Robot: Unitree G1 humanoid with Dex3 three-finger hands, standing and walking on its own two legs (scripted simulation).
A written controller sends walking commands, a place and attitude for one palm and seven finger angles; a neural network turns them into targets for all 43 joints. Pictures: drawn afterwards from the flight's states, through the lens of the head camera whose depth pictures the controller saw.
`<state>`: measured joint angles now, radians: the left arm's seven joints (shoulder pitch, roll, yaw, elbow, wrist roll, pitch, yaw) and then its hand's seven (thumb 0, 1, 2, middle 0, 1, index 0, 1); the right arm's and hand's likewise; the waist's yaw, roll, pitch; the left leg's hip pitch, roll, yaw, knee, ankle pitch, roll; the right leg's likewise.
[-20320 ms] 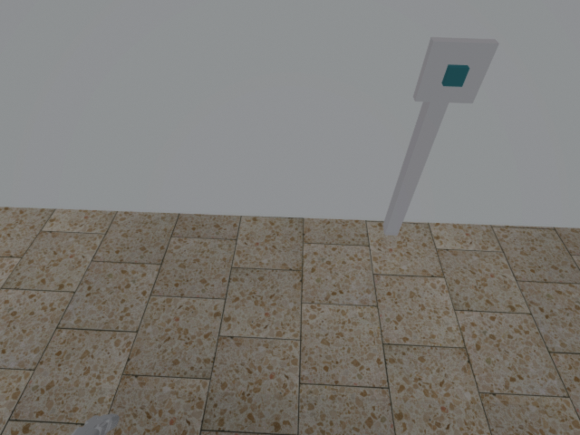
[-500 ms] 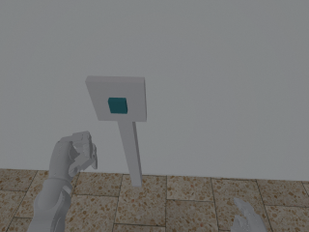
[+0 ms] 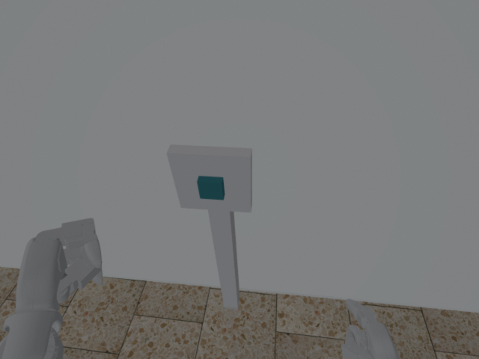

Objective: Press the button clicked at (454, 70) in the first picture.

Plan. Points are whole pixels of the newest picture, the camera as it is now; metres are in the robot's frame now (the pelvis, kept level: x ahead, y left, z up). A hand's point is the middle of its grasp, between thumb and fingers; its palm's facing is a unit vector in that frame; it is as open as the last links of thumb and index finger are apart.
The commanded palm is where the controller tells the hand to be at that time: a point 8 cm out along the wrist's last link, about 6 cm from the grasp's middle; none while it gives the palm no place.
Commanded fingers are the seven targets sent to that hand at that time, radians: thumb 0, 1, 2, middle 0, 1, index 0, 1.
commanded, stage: draw the hand back to the body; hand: left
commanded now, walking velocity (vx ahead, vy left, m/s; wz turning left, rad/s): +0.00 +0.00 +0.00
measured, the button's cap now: (211, 187) +0.48 +0.12 +0.01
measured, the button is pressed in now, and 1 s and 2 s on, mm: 0 0 0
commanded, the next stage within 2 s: step back with the hand held close in 0.46 s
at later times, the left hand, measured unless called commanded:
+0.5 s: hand (75, 279) +0.17 +0.22 +0.16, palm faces +0.40 -0.84 -0.37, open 3.1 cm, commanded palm +0.11 +0.26 +0.18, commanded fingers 0.00 0.90 0.90 -1.30 -1.50 -1.30 -1.50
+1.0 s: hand (78, 274) +0.17 +0.21 +0.17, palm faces +0.29 -0.81 -0.50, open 3.1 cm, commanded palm +0.11 +0.26 +0.18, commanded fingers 0.00 0.90 0.90 -1.30 -1.50 -1.30 -1.50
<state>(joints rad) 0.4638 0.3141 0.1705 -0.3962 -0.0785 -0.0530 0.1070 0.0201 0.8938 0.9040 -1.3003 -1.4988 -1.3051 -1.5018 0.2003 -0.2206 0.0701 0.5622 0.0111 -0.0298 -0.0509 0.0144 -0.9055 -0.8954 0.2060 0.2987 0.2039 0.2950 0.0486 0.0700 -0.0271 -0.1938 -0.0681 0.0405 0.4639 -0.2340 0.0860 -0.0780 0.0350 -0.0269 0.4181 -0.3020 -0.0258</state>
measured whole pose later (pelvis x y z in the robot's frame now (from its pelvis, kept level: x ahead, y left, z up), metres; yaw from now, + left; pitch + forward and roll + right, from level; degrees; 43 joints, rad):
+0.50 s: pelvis -0.01 -0.02 +0.00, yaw +0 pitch -4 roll -1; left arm 0.55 0.32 0.27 -0.48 -0.08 -0.08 0.11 0.02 0.89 0.90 -1.30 -1.50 -1.31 -1.50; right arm 0.22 -0.23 0.03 0.60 0.01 -0.07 -0.06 0.02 -0.91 -0.90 0.20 0.30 0.20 0.29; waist 0.06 0.07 -0.01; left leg -0.17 -0.04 0.03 0.45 -0.21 0.06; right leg -0.05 0.06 -0.04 0.39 -0.28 -0.05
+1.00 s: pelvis -0.03 -0.02 +0.00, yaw -1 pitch +1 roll -1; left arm 0.65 0.42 0.37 -0.59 -0.08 -0.16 0.12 0.02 0.89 0.90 -1.30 -1.50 -1.31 -1.50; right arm 0.18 -0.25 -0.02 0.54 0.02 0.06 -0.06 0.01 -0.91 -0.90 0.20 0.30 0.20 0.29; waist 0.00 0.04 0.01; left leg -0.32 -0.03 0.05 0.50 -0.20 0.06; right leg -0.22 0.07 -0.03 0.47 -0.27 -0.04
